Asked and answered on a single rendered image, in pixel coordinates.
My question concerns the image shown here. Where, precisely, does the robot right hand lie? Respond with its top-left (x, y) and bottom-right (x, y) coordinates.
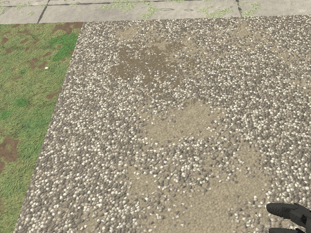
top-left (266, 203), bottom-right (311, 233)

